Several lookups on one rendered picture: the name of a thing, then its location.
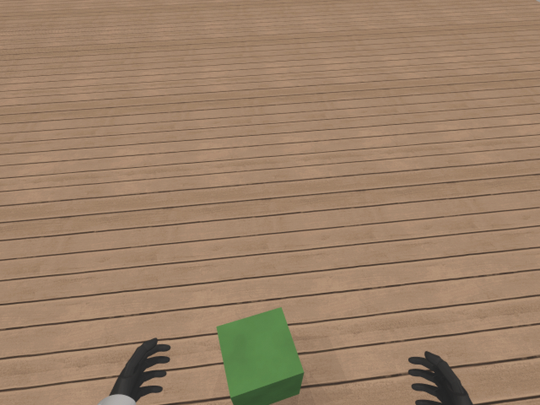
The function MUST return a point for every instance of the carton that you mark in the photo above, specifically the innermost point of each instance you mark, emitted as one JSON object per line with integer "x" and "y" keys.
{"x": 261, "y": 363}

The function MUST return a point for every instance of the robot left hand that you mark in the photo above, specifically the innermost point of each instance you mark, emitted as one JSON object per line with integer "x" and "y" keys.
{"x": 133, "y": 376}

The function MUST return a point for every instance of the robot right hand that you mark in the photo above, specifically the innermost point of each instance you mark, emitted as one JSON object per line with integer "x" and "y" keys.
{"x": 449, "y": 391}

